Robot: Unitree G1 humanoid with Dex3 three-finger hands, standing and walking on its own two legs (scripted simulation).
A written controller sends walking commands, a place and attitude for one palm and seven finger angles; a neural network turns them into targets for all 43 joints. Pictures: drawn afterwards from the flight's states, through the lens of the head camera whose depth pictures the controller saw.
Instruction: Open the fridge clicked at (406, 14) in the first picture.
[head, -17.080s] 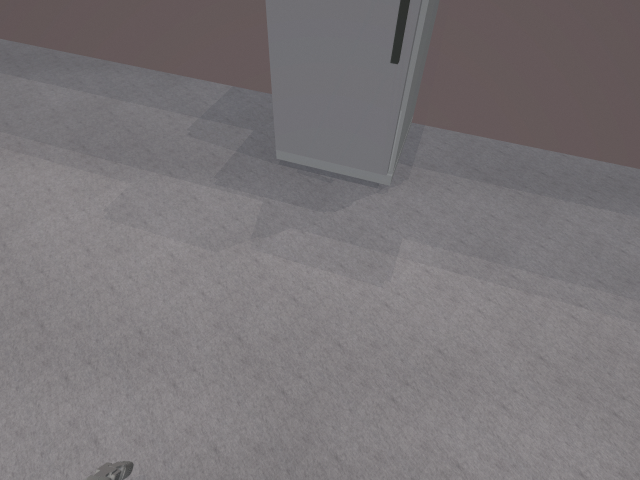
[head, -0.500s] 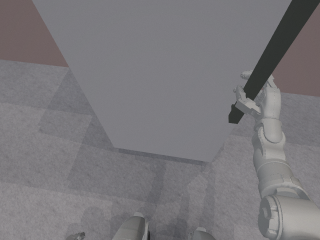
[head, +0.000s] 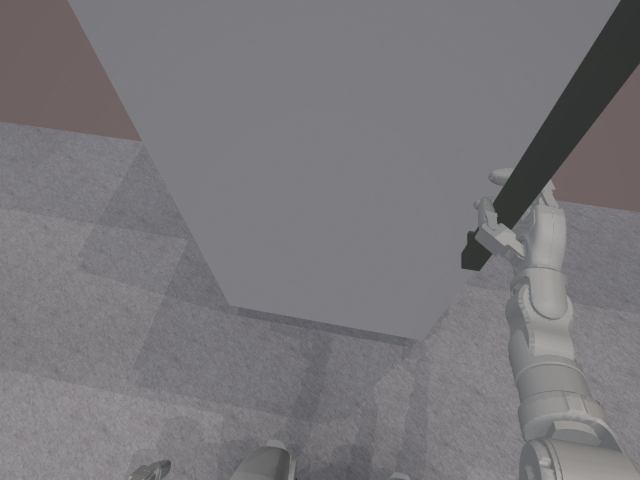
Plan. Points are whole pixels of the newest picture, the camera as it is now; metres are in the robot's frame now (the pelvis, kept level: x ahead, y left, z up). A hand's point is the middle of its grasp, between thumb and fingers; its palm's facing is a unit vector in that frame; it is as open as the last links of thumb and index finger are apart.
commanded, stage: grip the handle and tug to test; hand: right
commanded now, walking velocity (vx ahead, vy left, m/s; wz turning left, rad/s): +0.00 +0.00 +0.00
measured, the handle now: (547, 134) +0.48 -0.17 +0.17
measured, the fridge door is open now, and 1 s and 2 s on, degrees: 0 17 50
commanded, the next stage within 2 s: pull the door a little, standing still in 0.18 s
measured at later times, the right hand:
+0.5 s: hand (486, 263) +0.38 -0.13 +0.06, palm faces +0.01 +1.00 +0.00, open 6.2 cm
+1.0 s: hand (466, 337) +0.28 -0.10 +0.07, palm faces +0.04 +0.99 -0.11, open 6.4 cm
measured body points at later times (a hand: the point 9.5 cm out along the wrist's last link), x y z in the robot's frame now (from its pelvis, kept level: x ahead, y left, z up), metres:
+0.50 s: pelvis +0.04 -0.01 +0.01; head +0.12 +0.00 +0.45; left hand +0.16 +0.23 -0.11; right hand +0.37 -0.19 +0.06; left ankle +0.01 +0.11 -0.68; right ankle -0.03 -0.12 -0.68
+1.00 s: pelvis +0.02 +0.00 +0.06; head +0.05 +0.03 +0.51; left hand +0.20 +0.22 -0.04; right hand +0.28 -0.16 +0.08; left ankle +0.01 +0.11 -0.68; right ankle -0.03 -0.12 -0.67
